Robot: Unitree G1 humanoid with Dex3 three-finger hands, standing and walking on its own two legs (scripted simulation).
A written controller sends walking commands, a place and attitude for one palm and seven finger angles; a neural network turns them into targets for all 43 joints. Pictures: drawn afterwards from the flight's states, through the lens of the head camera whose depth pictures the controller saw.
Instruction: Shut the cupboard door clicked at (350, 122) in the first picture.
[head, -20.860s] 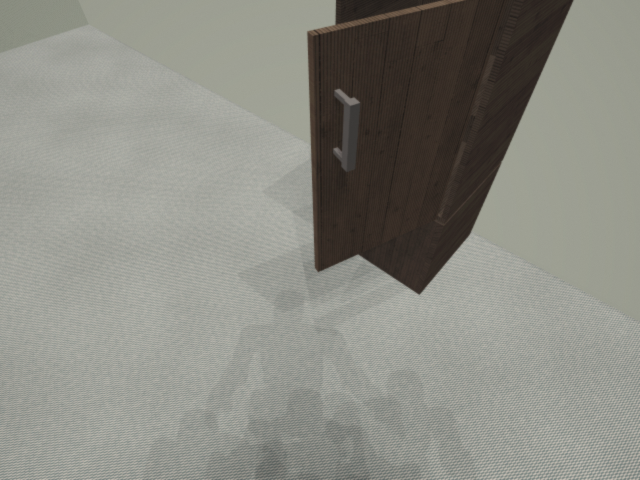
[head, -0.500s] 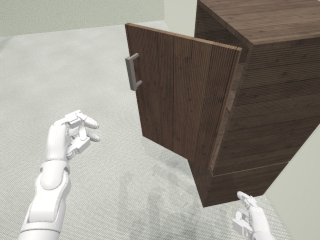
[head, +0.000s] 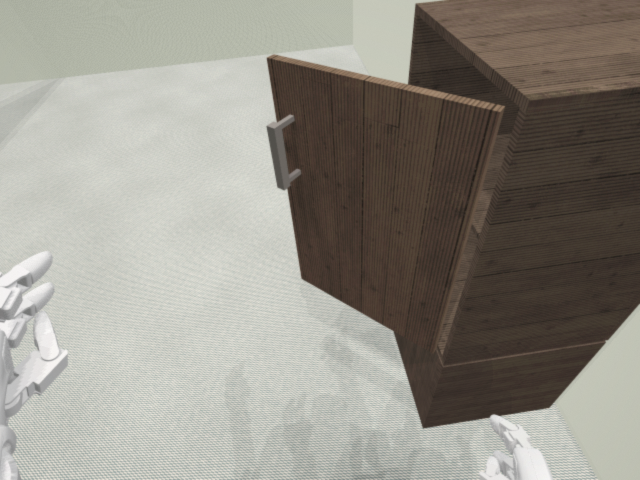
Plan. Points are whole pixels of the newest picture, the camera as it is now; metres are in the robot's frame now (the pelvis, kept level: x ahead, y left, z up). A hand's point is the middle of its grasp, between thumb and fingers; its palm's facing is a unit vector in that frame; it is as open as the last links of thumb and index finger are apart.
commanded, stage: draw the hand back to the body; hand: left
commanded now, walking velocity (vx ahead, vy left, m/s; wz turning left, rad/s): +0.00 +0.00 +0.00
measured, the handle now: (286, 152) +0.65 +0.15 +0.08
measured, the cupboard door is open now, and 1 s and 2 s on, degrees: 45 45 45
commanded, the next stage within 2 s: step back with the hand held close in 0.28 s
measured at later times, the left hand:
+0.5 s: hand (80, 332) +0.20 +0.27 +0.15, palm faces +0.44 -0.78 -0.45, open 7.4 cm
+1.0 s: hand out of the picture +0.13 +0.31 +0.15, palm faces +0.40 -0.77 -0.49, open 7.4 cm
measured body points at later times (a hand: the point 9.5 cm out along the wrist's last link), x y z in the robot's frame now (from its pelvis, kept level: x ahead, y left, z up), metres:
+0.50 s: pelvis +0.01 +0.00 +0.00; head +0.01 -0.03 +0.45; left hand +0.18 +0.31 +0.18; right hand +0.20 -0.22 -0.10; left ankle +0.02 +0.14 -0.74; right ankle -0.06 -0.13 -0.74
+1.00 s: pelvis -0.07 +0.04 -0.01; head -0.06 +0.04 +0.44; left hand +0.10 +0.35 +0.18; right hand +0.11 -0.20 -0.09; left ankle +0.02 +0.14 -0.74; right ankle -0.06 -0.13 -0.74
